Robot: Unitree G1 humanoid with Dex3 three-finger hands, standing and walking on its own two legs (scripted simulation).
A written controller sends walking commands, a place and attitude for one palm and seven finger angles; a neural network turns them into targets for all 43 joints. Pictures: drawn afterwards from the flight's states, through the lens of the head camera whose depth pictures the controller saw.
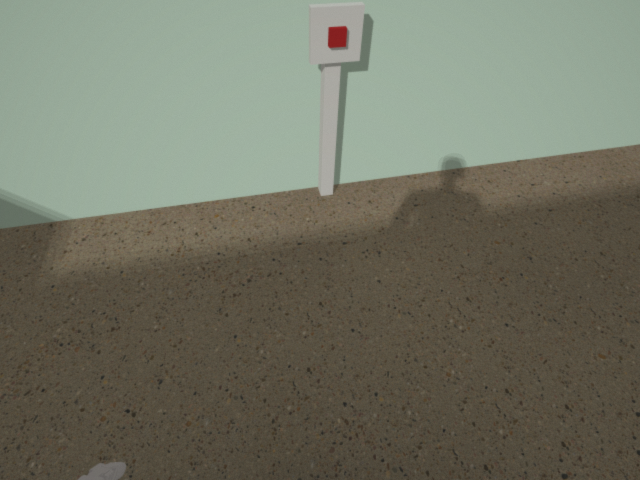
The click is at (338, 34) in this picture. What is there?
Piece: button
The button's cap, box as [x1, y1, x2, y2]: [328, 26, 346, 47]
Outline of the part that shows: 345,26 329,27 329,47 345,46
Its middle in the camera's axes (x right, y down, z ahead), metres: +0.05 -0.68 +1.29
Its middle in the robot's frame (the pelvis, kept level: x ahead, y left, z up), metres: +1.43 +0.02 -0.03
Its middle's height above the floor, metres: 0.74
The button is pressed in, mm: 0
